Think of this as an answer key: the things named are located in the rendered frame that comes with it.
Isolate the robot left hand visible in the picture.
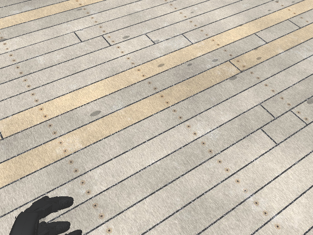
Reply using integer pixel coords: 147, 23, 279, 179
9, 196, 82, 235

